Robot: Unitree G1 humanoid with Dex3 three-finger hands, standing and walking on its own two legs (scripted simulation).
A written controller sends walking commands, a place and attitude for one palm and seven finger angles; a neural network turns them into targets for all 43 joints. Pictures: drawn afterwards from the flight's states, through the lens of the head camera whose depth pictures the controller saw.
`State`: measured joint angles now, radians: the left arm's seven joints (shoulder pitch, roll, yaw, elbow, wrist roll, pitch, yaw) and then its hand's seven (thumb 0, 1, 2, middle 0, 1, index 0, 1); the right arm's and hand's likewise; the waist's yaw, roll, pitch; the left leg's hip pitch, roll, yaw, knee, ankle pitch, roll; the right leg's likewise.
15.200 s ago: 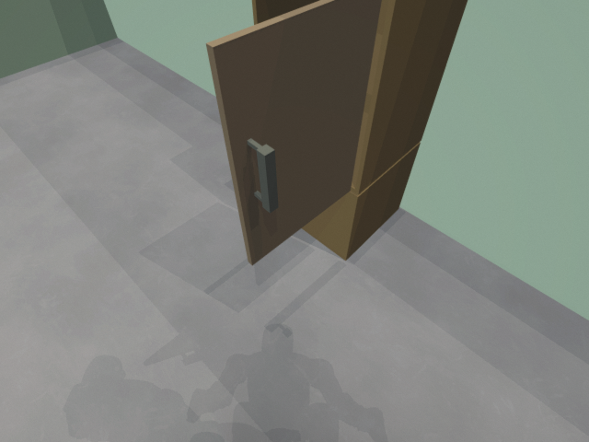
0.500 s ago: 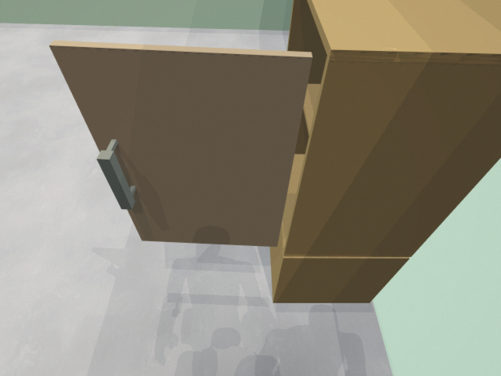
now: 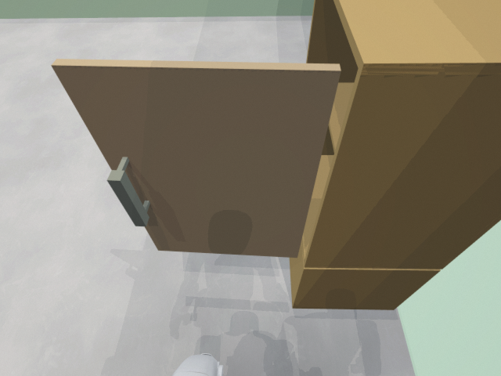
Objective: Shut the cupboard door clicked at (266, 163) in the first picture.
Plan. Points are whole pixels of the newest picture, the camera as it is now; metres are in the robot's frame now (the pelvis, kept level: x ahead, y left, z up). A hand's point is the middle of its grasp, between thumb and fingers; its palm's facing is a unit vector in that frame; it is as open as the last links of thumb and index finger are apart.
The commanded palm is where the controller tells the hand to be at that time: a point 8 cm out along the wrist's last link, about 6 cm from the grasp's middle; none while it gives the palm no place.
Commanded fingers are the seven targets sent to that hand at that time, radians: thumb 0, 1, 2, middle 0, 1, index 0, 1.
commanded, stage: shuffle to correct the standing spot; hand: left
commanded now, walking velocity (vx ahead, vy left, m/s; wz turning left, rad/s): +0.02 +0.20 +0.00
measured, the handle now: (133, 192) +0.44 +0.29 -0.03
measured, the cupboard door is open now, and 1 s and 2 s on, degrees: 87 87 87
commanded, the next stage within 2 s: come to a stop and stand still in 0.02 s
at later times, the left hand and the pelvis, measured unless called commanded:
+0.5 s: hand out of the picture +0.07 +0.26 -0.18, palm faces -0.02 -0.97 -0.23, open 7.4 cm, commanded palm none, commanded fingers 0.00 0.90 0.90 -0.20 -0.30 -0.20 -0.30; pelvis +0.01 +0.07 -0.01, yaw -2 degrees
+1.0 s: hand out of the picture +0.00 +0.21 -0.18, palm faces -0.04 -0.98 -0.17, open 7.3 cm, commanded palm none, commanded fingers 0.00 0.90 0.90 -0.20 -0.30 -0.20 -0.30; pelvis +0.01 +0.05 -0.01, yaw -2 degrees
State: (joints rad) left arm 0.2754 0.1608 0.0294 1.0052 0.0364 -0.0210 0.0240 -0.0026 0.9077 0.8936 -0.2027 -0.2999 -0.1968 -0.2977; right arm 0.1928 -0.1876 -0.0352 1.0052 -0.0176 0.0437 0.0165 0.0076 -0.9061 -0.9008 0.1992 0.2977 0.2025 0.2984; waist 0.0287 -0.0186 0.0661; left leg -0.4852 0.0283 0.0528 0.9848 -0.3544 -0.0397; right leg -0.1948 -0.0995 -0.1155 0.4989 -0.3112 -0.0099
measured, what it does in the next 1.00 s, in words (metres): steps on the spot: left foot, then right foot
